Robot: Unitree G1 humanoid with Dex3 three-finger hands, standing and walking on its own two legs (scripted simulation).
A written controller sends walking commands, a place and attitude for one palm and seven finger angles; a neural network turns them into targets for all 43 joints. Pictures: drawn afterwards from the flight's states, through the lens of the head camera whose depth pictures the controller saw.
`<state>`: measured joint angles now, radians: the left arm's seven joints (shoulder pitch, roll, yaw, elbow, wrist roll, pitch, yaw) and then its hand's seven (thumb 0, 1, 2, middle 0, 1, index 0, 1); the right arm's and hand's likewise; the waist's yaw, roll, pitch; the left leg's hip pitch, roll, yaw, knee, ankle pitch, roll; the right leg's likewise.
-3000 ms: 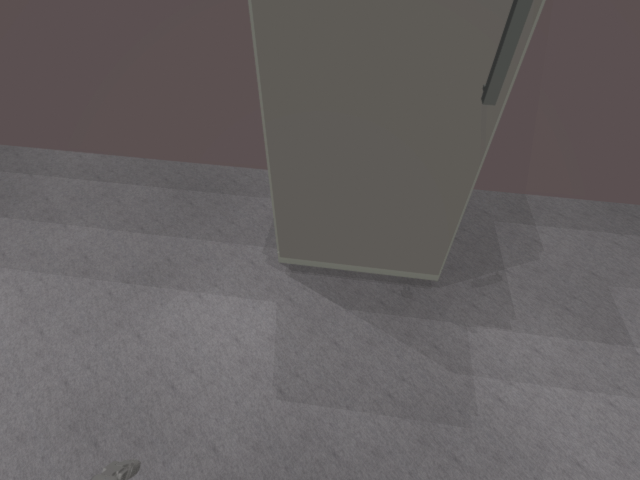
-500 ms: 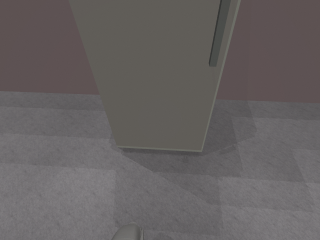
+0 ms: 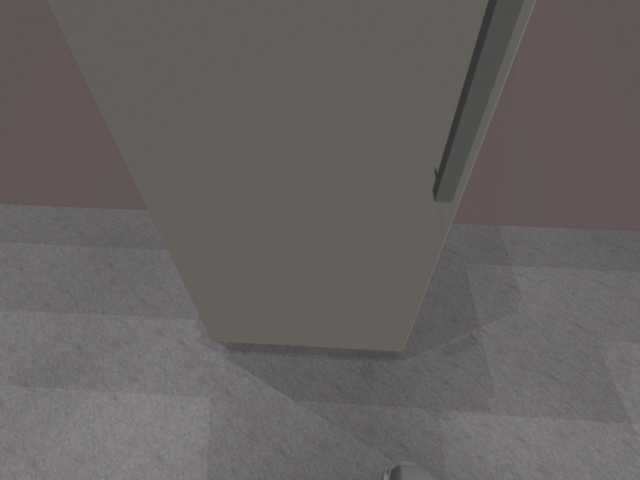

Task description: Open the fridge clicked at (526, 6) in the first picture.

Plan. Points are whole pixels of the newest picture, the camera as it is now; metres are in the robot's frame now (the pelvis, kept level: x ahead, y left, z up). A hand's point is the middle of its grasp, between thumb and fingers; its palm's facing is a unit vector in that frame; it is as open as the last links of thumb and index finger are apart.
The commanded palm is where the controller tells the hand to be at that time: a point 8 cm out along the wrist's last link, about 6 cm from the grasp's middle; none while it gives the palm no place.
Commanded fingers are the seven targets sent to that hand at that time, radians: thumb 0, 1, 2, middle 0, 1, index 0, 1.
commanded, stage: come to a stop and stand still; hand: right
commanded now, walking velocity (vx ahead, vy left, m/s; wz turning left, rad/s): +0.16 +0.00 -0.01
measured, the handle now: (472, 80) +0.56 -0.16 +0.23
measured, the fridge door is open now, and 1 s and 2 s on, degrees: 0 0 0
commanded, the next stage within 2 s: look again from close up in 1.56 s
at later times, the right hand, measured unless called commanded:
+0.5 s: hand out of the picture +0.13 -0.21 -0.17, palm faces +0.03 +0.96 -0.26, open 7.4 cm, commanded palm none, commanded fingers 0.00 -0.90 -0.90 0.20 0.30 0.20 0.30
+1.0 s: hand out of the picture +0.02 -0.17 -0.17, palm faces +0.08 +0.97 -0.23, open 7.3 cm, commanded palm none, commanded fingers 0.00 -0.90 -0.90 0.20 0.30 0.20 0.30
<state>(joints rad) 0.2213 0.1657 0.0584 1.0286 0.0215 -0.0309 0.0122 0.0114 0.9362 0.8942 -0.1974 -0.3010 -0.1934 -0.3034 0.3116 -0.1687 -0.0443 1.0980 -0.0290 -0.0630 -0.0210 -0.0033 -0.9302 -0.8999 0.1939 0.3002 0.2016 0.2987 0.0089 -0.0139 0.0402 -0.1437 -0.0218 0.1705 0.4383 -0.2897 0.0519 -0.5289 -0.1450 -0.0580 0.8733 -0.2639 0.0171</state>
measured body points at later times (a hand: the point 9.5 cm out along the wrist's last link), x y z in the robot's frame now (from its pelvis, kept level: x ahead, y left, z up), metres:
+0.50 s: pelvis +0.05 +0.00 -0.01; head +0.07 -0.01 +0.44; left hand +0.13 +0.25 -0.15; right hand +0.13 -0.26 -0.15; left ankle +0.05 +0.14 -0.70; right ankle +0.13 -0.13 -0.74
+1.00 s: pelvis +0.03 +0.01 +0.00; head +0.05 +0.02 +0.45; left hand +0.04 +0.25 -0.16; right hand +0.01 -0.22 -0.15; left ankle +0.05 +0.15 -0.74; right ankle +0.00 -0.12 -0.73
